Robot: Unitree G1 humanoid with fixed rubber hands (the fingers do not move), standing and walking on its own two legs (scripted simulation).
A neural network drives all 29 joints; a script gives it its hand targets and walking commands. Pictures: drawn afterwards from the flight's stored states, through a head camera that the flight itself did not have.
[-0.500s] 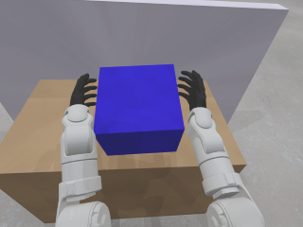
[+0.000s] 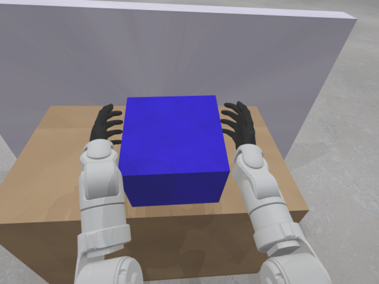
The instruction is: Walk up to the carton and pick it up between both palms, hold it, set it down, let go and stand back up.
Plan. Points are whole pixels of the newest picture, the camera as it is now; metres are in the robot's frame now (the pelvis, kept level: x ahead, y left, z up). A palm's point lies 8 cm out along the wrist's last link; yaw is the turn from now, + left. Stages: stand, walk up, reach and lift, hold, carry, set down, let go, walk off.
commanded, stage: hold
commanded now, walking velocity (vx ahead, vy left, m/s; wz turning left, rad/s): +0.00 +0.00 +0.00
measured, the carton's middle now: (173, 151) +0.39 +0.01 +0.09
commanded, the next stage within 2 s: none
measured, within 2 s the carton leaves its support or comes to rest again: neither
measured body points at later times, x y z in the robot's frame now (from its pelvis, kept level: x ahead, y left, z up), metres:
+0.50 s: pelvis +0.00 +0.00 +0.00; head -0.02 +0.02 +0.45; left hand +0.38 +0.16 +0.18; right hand +0.37 -0.14 +0.18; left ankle +0.05 +0.13 -0.75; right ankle +0.01 -0.12 -0.75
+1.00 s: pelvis -0.01 +0.00 +0.00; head -0.03 +0.02 +0.45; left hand +0.37 +0.15 +0.17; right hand +0.37 -0.14 +0.17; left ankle +0.06 +0.13 -0.75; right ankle +0.01 -0.12 -0.75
